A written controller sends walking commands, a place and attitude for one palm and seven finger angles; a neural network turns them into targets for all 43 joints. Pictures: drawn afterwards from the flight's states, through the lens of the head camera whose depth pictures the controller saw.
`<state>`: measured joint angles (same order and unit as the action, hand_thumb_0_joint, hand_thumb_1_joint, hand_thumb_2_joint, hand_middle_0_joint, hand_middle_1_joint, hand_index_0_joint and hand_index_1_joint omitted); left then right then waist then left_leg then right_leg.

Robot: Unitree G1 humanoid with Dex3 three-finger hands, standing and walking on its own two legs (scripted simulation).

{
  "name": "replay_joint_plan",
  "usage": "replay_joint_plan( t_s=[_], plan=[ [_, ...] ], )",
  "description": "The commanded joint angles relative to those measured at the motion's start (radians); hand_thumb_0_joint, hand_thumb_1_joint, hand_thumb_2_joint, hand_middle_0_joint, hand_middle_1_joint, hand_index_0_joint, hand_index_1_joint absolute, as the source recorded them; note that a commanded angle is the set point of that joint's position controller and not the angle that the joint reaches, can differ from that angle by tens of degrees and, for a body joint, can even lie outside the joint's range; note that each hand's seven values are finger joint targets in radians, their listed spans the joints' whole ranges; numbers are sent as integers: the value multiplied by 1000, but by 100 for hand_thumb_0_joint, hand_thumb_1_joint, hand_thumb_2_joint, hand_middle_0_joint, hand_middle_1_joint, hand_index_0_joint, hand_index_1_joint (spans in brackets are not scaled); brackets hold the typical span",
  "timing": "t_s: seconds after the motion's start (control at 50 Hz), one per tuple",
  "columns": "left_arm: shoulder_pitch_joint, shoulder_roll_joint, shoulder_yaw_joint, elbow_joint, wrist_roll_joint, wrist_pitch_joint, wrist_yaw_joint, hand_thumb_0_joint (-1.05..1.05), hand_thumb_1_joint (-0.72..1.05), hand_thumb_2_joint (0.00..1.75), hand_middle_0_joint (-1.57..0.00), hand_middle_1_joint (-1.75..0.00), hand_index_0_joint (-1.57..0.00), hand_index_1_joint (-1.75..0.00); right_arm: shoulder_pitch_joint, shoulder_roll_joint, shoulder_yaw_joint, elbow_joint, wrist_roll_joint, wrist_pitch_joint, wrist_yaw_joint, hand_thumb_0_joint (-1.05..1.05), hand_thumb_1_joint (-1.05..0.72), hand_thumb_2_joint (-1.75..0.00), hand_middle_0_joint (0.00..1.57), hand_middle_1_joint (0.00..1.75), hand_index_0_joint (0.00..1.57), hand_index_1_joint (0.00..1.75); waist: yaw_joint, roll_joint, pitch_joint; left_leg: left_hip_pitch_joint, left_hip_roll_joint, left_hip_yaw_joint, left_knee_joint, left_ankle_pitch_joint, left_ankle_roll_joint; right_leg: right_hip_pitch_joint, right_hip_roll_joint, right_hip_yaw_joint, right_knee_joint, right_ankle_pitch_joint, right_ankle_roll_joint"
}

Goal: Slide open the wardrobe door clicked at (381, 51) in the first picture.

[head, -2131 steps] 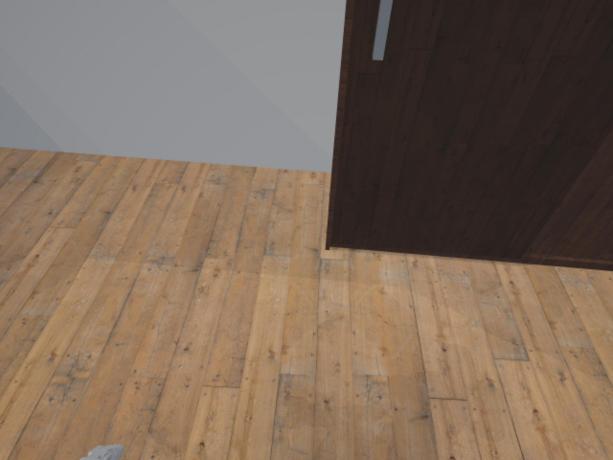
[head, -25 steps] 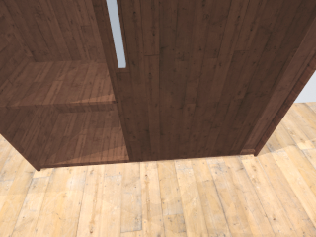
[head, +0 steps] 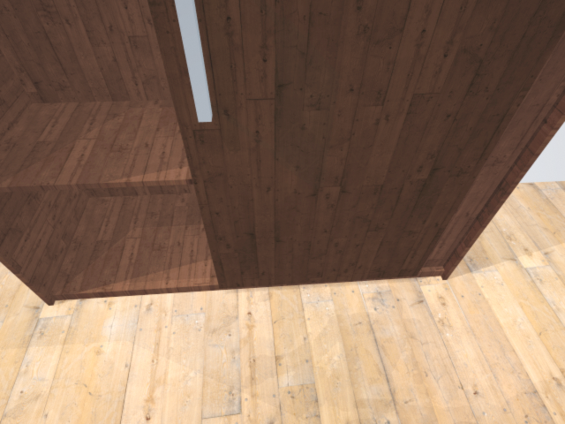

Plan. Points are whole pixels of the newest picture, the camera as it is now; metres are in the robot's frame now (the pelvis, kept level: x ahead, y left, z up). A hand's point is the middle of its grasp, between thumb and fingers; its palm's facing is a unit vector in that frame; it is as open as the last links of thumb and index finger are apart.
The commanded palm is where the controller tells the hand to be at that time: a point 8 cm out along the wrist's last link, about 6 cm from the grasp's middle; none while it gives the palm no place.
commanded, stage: look to check the result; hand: left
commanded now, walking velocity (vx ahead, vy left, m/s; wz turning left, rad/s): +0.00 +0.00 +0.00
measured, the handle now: (191, 29) +0.68 +0.20 +0.24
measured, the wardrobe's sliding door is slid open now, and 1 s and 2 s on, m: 0.65 0.65 0.65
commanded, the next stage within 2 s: stand and wait in 0.30 s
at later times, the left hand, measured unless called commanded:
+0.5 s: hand out of the picture +0.09 +0.23 -0.16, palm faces -0.03 -0.95 -0.32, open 7.4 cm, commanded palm none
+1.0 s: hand out of the picture +0.08 +0.22 -0.16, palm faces -0.04 -0.95 -0.32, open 7.4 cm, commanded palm none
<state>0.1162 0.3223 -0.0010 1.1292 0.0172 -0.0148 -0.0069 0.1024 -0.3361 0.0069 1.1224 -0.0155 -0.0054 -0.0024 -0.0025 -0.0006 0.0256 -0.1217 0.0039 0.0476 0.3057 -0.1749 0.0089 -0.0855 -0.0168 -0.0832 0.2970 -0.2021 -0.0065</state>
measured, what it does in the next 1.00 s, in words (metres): stands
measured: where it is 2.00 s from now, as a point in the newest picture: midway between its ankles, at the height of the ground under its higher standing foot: outside the picture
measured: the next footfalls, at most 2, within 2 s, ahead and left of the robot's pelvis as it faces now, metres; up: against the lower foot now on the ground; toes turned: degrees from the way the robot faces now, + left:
none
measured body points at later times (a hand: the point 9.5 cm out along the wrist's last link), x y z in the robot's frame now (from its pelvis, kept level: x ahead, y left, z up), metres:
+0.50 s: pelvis +0.01 -0.01 +0.00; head +0.02 -0.01 +0.45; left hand +0.09 +0.27 -0.14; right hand +0.09 -0.30 -0.14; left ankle -0.01 +0.11 -0.75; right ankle -0.03 -0.11 -0.75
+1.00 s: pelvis +0.00 -0.02 +0.00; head +0.01 -0.02 +0.45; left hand +0.08 +0.27 -0.14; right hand +0.07 -0.31 -0.14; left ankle -0.01 +0.11 -0.75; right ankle -0.03 -0.11 -0.75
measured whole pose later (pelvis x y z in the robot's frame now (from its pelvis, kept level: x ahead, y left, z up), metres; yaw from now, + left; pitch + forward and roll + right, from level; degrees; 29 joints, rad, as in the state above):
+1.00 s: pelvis +0.00 -0.02 +0.00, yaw -1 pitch -1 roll +0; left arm 0.12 0.32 0.00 1.14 0.01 -0.02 0.00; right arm 0.12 -0.32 0.01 1.13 -0.02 0.00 -0.01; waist 0.00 0.01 0.03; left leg -0.09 0.03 0.05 0.28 -0.17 -0.02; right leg -0.05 0.01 -0.07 0.27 -0.20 -0.03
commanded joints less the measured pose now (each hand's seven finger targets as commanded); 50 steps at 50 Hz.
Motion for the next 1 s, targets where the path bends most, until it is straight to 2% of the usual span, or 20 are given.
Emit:
replay_joint_plan(
  t_s=[0.0,0.06,0.16,0.18,0.28,0.36,0.54,0.6,0.7,0.88,0.96,0.98],
  plan=[
    [-38,202,41,-60,-6,-24,17,0,90,90,-20,-30,-20,-30,-38,-195,-37,-62,0,-23,-17,0,-90,-90,20,30,20,30,-3,8,-81,37,138,-116,-26,233,18,16,-135,114,-35,215,-31],
    [-30,203,42,-60,-5,-26,19,0,90,90,-20,-30,-20,-30,-30,-195,-37,-63,2,-23,-18,0,-90,-90,20,30,20,30,-2,-9,-100,52,139,-114,-18,260,20,29,-136,112,-31,255,-32],
    [-30,201,42,-61,-5,-25,21,0,90,90,-20,-30,-20,-30,-28,-190,-38,-60,2,-21,-19,0,-90,-90,20,30,20,30,-3,-19,-88,58,139,-109,-18,270,19,27,-135,110,-30,278,-33],
    [-33,201,41,-59,-6,-25,21,0,90,90,-20,-30,-20,-30,-28,-188,-38,-57,2,-21,-19,0,-90,-90,20,30,20,30,-3,-2,-83,54,139,-105,-20,272,18,30,-139,109,-29,284,-33],
    [-32,201,40,-60,-6,-24,23,0,90,90,-20,-30,-20,-30,-29,-182,-37,-56,1,-19,-19,0,-90,-90,20,30,20,30,-2,-7,-62,49,138,-104,-24,255,17,23,-137,112,-35,276,-33],
    [-24,200,42,-63,-5,-26,23,0,90,90,-20,-30,-20,-30,-25,-181,-37,-57,1,-19,-19,0,-90,-90,20,30,20,30,-2,-14,-82,61,138,-100,-19,253,16,31,-136,113,-37,290,-34],
    [-29,193,43,-60,-7,-25,23,0,90,90,-20,-30,-20,-30,-21,-176,-37,-56,-1,-19,-23,0,-90,-90,20,30,20,30,-3,6,-69,58,139,-96,-25,255,12,35,-134,122,-41,303,-37],
    [-32,194,42,-59,-6,-23,22,0,90,90,-20,-30,-20,-30,-24,-178,-36,-55,-1,-17,-22,0,-90,-90,20,30,20,30,-3,15,-45,49,140,-95,-34,221,10,19,-131,126,-51,259,-37],
    [-30,197,42,-57,-7,-25,22,0,90,90,-20,-30,-20,-30,-17,-179,-36,-54,-1,-17,-22,0,-90,-90,20,30,20,30,-4,1,-66,59,142,-94,-33,215,10,30,-133,127,-53,268,-37],
    [-31,195,40,-55,-7,-24,22,0,90,90,-20,-30,-20,-30,-16,-178,-37,-51,0,-16,-21,0,-90,-90,20,30,20,30,-4,10,-48,54,142,-92,-38,194,10,18,-131,133,-61,247,-38],
    [-26,198,40,-54,-7,-24,21,0,90,90,-20,-30,-20,-30,-11,-182,-36,-52,1,-16,-22,0,-90,-90,20,30,20,30,-2,-8,-51,56,143,-95,-41,184,11,13,-126,135,-66,223,-36],
    [-33,197,39,-53,-7,-23,21,0,90,90,-20,-30,-20,-30,-14,-181,-37,-49,0,-16,-21,0,-90,-90,20,30,20,30,-5,6,-43,51,143,-93,-43,173,10,9,-128,137,-68,212,-37]
  ],
)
